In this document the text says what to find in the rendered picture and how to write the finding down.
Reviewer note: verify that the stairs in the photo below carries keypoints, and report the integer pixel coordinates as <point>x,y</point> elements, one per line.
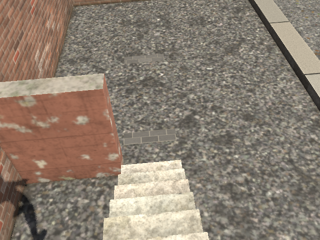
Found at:
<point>152,201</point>

